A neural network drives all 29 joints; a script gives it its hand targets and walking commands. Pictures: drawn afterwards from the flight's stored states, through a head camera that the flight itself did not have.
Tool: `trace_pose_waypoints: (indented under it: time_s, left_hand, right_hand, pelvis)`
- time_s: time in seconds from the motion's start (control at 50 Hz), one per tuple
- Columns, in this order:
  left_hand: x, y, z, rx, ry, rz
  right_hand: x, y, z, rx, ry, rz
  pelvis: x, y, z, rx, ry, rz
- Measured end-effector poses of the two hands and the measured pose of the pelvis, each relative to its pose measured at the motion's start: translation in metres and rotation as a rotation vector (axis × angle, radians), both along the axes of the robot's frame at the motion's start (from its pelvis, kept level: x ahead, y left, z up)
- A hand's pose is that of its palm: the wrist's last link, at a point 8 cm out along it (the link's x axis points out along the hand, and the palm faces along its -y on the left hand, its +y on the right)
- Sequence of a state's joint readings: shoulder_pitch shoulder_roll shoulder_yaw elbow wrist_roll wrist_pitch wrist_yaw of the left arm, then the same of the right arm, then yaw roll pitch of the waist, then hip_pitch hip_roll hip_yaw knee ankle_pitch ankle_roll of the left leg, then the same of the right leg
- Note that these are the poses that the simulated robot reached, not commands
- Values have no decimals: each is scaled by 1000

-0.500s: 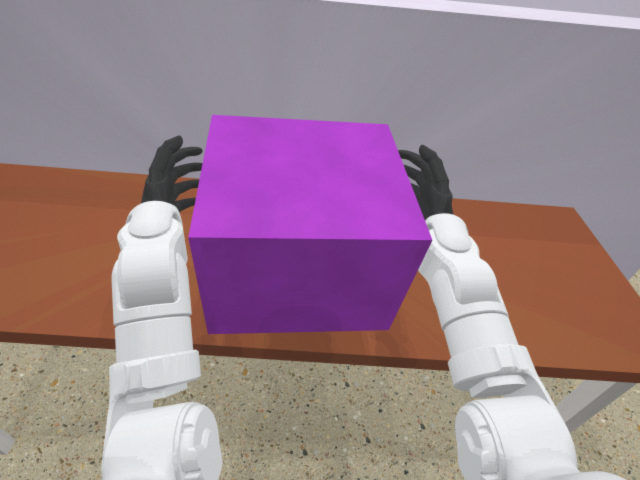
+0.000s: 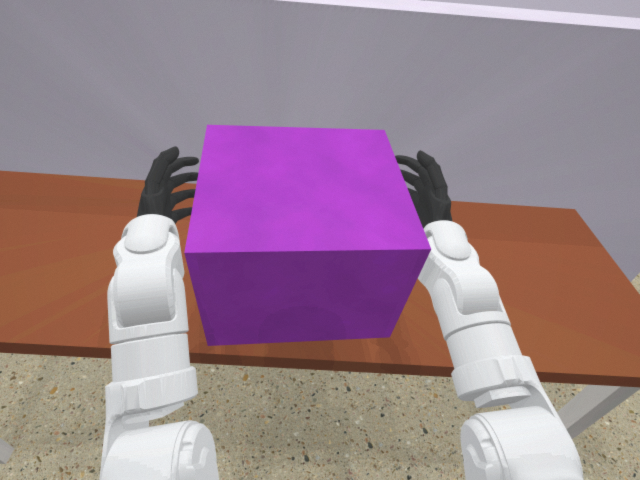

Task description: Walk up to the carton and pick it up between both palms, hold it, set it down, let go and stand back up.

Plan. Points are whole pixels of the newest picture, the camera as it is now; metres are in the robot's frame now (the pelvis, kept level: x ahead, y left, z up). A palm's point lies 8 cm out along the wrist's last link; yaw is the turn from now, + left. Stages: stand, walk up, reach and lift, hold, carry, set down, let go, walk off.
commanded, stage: hold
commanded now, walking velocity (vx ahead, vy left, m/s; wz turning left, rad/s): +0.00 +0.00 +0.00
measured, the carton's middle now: (300, 233) +0.36 +0.00 +0.15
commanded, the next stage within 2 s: set down in 1.22 s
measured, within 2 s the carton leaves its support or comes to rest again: neither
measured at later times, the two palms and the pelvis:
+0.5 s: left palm (156, 216) +0.35 +0.17 +0.20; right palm (431, 217) +0.35 -0.15 +0.19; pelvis -0.01 +0.00 +0.00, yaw +0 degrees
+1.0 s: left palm (155, 218) +0.35 +0.17 +0.19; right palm (428, 215) +0.35 -0.15 +0.19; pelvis +0.00 +0.00 +0.00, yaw +0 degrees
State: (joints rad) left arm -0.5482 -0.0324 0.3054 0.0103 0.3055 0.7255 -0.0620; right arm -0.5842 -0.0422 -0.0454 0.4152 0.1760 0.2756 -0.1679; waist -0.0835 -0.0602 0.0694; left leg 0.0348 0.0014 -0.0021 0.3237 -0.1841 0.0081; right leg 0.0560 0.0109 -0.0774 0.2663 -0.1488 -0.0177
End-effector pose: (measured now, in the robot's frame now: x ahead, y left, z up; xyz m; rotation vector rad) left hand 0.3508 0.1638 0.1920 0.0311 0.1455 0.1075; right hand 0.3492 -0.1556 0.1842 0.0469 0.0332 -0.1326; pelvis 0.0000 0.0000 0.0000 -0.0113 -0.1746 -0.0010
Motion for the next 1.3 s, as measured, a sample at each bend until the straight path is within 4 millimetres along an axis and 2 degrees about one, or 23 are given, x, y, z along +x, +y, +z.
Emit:
trace_pose_waypoints:
  time_s: [0.34,0.58,0.94,1.3]
  left_hand:
    - [-4,4,4,-19,-2,5]
    - [-2,0,3,-8,7,0]
    - [-1,3,1,-19,0,11]
    - [-2,2,3,-2,-4,-1]
  right_hand:
    - [-4,4,6,-3,-2,0]
    - [-3,0,2,1,7,-6]
    - [1,3,4,-9,0,7]
    - [-3,2,2,-1,-3,-4]
  pelvis:
    - [-6,1,0,1,3,-5]
    - [-10,0,0,3,6,-5]
    - [-4,-3,0,3,5,6]
    - [-4,2,0,0,-4,-1]
